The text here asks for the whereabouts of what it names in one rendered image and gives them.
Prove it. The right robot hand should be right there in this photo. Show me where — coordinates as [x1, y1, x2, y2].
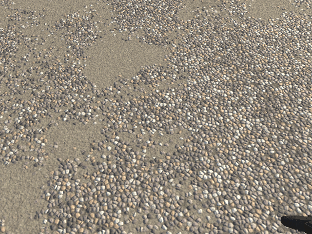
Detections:
[281, 214, 312, 234]

